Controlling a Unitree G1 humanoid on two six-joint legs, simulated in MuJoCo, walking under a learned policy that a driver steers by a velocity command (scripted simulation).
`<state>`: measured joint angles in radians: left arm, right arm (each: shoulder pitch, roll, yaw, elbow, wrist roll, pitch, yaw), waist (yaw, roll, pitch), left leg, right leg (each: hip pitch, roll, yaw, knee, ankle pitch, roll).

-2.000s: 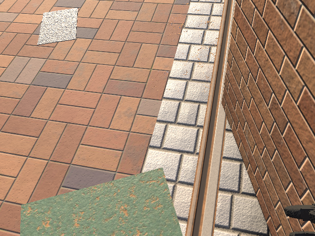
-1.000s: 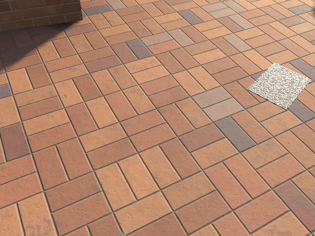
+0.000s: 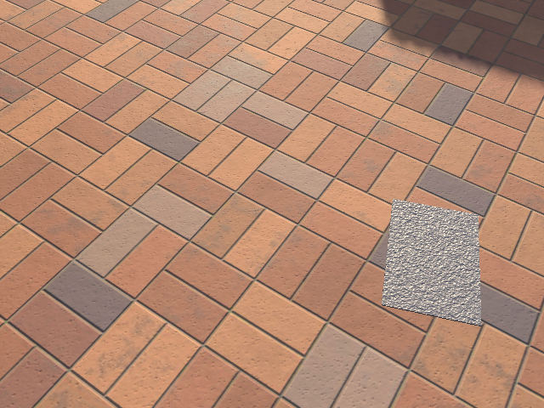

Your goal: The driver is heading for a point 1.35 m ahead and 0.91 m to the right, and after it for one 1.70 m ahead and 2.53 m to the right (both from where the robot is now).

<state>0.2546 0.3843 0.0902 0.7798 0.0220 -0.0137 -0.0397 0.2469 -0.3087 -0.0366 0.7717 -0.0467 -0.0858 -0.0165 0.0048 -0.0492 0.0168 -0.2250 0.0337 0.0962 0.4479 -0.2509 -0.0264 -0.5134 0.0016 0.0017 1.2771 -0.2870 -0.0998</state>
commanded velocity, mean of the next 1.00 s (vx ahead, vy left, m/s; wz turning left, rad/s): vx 1.00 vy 0.00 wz -0.89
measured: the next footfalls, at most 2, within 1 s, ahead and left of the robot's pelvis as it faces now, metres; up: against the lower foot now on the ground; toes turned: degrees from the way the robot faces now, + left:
right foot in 0.28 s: +0.43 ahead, -0.06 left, +0.00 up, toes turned -20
left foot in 0.66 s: +0.87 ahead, -0.06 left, +0.00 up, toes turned -42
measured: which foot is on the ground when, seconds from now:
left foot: down 0.00-0.28, up 0.30-0.64, down 0.66-1.00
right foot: up 0.00-0.26, down 0.28-0.68, up 0.70-1.00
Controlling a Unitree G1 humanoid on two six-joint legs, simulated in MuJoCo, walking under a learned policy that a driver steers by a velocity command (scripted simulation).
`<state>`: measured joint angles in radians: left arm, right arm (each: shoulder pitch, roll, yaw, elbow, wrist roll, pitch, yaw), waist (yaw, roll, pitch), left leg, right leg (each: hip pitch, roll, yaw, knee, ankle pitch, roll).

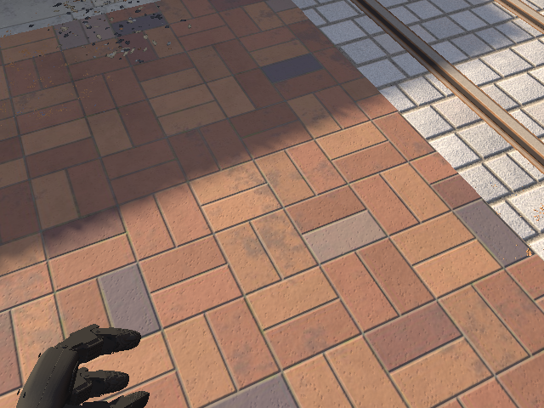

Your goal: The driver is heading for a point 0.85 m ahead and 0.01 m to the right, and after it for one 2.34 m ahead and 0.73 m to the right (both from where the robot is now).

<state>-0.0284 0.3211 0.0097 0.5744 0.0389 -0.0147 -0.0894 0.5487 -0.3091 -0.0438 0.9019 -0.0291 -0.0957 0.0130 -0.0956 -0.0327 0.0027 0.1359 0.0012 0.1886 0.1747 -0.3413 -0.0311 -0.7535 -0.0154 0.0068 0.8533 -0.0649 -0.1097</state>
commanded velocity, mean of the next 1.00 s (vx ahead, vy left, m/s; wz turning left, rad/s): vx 1.00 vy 0.00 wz -0.09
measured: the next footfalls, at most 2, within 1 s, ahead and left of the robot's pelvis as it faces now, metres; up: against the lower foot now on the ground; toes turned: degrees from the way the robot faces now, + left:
right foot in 0.10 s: +0.29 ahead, -0.07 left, +0.00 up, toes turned -3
left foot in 0.54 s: +0.76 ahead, +0.07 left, +0.00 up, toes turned -1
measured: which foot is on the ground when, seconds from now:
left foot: down 0.00-0.12, up 0.14-0.52, down 0.54-0.98, up 1.00-1.00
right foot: up 0.00-0.08, down 0.10-0.56, up 0.58-0.98, down 1.00-1.00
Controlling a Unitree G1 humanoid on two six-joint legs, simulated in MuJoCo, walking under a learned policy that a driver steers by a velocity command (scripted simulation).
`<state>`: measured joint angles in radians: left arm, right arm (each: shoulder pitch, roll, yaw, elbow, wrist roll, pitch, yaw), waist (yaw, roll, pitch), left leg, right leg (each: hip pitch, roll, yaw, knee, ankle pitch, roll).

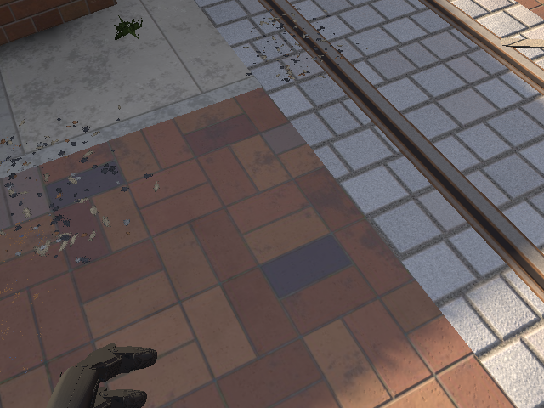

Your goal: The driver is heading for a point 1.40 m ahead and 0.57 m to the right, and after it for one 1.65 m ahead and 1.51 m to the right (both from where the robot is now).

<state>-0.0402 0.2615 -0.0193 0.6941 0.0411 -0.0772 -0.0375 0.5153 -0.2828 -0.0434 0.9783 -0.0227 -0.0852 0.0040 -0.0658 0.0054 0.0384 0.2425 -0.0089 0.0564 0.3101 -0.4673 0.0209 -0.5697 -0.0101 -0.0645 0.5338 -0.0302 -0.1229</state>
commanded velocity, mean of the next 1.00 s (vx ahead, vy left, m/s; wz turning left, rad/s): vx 1.00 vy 0.00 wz -0.61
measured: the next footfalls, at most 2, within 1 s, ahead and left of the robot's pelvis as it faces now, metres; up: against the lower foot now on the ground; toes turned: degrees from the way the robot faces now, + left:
left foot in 0.44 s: +0.65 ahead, +0.08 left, +0.00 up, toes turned -8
right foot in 0.88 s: +0.99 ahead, -0.25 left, +0.00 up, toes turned -35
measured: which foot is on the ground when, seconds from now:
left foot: up 0.00-0.42, down 0.44-0.88, up 0.90-1.00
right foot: down 0.00-0.44, up 0.46-0.86, down 0.88-1.00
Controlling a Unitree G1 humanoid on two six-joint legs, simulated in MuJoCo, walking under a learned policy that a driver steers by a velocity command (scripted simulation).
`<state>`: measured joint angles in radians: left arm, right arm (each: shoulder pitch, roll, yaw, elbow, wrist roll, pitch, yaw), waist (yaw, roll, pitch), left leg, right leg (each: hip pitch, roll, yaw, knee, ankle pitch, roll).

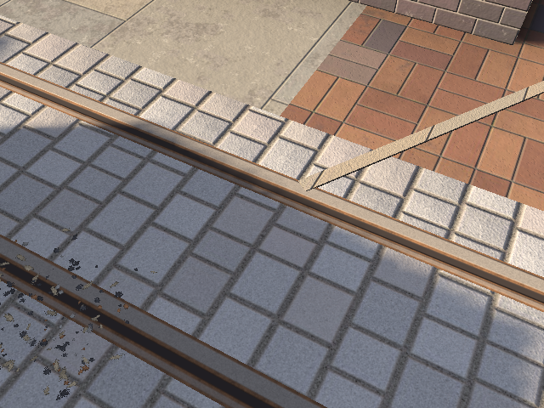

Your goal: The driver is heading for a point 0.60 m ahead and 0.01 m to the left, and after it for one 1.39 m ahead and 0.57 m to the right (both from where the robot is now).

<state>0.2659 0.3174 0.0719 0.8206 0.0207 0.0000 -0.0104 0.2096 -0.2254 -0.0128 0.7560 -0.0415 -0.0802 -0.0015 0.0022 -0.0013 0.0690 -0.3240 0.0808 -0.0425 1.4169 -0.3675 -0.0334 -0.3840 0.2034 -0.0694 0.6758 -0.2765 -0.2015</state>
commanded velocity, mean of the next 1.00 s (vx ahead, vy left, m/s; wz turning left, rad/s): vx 1.00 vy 0.00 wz -0.50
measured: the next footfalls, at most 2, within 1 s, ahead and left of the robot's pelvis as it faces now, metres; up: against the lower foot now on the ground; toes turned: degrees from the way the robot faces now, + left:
left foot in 0.30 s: +0.53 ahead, +0.13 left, +0.00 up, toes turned -19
right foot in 0.74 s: +0.81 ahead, -0.24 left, +0.00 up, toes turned -28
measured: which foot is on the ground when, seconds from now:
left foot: up 0.00-0.28, down 0.30-0.76, up 0.78-1.00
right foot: down 0.00-0.32, up 0.34-0.72, down 0.74-1.00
